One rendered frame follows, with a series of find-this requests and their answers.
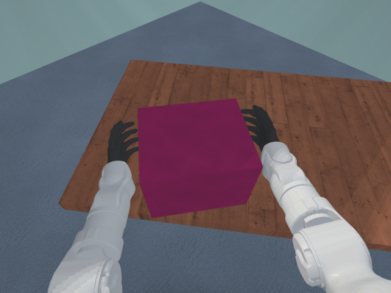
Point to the right robot forearm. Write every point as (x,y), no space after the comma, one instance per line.
(301,203)

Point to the robot right upper arm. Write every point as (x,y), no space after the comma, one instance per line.
(332,257)

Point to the left robot forearm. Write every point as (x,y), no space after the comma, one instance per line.
(106,221)

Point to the carton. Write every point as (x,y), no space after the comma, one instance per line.
(195,157)

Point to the robot left hand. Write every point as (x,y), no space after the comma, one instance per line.
(117,147)

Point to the robot left upper arm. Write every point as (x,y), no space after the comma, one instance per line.
(88,275)

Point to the robot right hand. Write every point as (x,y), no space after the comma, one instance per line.
(265,131)

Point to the table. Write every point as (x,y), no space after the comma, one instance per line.
(338,129)

